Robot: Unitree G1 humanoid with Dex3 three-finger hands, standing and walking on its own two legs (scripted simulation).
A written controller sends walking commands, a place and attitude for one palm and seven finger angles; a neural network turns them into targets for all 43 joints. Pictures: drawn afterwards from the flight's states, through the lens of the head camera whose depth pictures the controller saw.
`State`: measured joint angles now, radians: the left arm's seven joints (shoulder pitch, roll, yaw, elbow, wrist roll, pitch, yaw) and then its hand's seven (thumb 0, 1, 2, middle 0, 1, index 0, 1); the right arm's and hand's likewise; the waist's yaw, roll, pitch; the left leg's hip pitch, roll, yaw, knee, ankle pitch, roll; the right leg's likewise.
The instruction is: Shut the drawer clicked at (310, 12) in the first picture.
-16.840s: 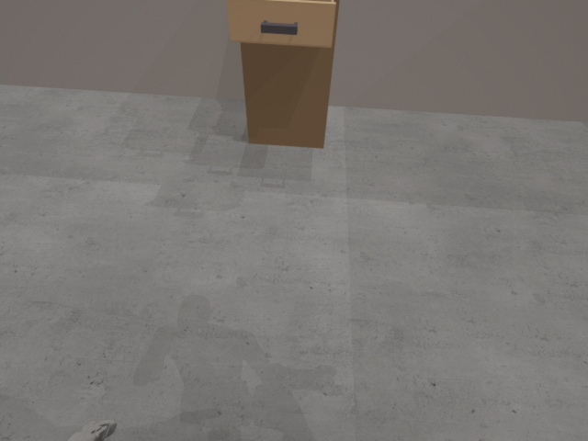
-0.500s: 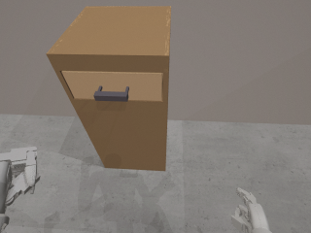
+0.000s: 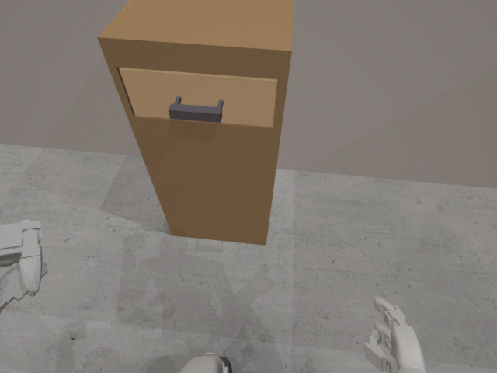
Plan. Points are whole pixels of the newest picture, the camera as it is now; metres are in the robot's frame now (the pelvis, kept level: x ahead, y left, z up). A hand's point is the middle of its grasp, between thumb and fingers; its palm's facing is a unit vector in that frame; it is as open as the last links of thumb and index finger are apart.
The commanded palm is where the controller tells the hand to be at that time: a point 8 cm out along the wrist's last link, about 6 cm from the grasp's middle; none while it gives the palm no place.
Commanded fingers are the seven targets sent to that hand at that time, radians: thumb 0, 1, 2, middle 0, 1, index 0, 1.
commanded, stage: step back with the hand held close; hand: left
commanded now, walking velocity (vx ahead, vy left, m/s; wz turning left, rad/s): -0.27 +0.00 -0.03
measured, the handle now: (197, 107) +0.69 +0.18 +0.00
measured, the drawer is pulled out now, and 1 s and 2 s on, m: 0.00 0.00 0.00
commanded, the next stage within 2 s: stop stepping back and stand still in 0.38 s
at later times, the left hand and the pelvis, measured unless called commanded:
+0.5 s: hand out of the picture +0.11 +0.24 +0.18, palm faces +0.32 -0.84 -0.44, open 3.2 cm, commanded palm +0.05 +0.29 +0.19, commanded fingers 0.00 0.90 0.90 -1.40 -1.60 -1.40 -1.60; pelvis -0.09 +0.02 +0.01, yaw -3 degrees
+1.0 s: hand out of the picture +0.01 +0.27 +0.18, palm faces +0.39 -0.85 -0.35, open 3.2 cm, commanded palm -0.04 +0.31 +0.19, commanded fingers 0.00 0.90 0.90 -1.40 -1.60 -1.40 -1.60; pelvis -0.18 +0.04 +0.00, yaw -3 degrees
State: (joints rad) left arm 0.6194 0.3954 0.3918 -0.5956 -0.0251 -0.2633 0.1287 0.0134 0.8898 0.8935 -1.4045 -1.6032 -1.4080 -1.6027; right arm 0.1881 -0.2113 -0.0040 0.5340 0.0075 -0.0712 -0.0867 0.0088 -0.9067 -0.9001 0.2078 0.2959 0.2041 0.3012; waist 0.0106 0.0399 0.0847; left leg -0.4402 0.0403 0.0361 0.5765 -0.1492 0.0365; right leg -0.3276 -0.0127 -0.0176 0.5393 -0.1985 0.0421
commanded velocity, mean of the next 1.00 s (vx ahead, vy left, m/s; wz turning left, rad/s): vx -0.08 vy -0.02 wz -0.01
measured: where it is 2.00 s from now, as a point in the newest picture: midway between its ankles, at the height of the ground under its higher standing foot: outside the picture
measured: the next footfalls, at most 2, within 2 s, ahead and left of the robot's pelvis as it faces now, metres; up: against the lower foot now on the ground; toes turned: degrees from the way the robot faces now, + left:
right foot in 0.38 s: -0.07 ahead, -0.12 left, +0.00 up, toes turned +0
left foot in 0.56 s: +0.01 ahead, +0.10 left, +0.00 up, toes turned -1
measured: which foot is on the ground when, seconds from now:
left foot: down 0.00-0.38, up 0.40-0.54, down 0.56-0.80, up 0.82-0.96, down 0.98-1.00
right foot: down 0.00-0.18, up 0.20-0.36, down 0.38-0.56, up 0.58-0.78, down 0.80-1.00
